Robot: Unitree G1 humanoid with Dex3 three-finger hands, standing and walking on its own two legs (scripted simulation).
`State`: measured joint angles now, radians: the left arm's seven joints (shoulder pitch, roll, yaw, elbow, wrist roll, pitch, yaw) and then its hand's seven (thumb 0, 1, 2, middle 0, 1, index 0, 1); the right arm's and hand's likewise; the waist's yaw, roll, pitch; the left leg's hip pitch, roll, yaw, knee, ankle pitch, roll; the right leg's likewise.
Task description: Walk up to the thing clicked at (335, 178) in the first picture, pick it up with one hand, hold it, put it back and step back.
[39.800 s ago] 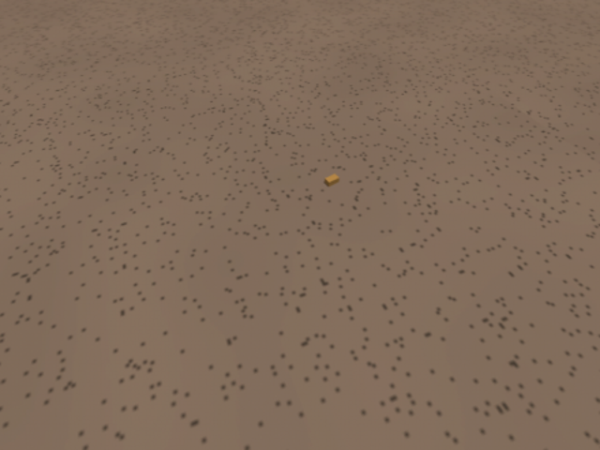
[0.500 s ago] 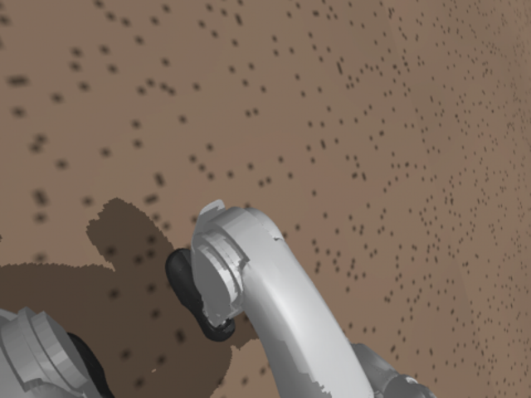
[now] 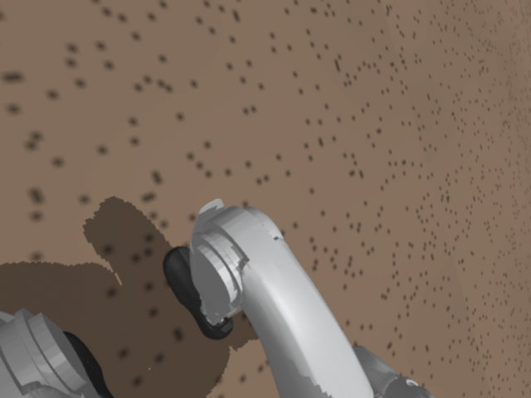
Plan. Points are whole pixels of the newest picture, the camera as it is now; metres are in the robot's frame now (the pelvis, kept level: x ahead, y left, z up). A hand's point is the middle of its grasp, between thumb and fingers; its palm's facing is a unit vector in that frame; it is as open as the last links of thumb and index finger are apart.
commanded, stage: withdraw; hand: left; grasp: from above
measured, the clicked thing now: out of the picture +0.51 +0.34 -0.31
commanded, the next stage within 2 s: home in 0.82 s
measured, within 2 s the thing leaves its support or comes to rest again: neither
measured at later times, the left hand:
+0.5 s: hand out of the picture +0.50 +0.36 -0.12, palm faces -0.45 -0.14 -0.88, open 13.1 cm
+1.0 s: hand out of the picture +0.50 +0.37 -0.14, palm faces -0.41 -0.11 -0.90, open 11.0 cm
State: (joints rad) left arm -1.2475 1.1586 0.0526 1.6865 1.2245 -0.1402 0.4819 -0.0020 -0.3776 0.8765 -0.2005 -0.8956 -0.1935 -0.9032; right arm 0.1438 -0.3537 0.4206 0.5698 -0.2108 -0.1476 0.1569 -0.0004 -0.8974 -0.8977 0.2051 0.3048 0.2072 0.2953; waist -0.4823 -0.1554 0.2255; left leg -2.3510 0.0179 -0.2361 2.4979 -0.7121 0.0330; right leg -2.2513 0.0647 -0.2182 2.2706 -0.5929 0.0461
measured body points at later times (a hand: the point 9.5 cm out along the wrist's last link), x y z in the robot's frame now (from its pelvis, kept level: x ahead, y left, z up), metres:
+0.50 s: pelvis +0.00 +0.00 +0.03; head +0.25 +0.12 +0.38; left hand +0.52 +0.36 -0.06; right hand +0.06 -0.27 -0.04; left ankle +0.06 +0.12 -0.29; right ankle +0.13 -0.11 -0.29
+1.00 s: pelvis +0.00 -0.01 +0.01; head +0.26 +0.11 +0.36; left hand +0.52 +0.37 -0.08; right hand +0.05 -0.25 -0.07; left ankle +0.06 +0.12 -0.29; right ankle +0.13 -0.11 -0.29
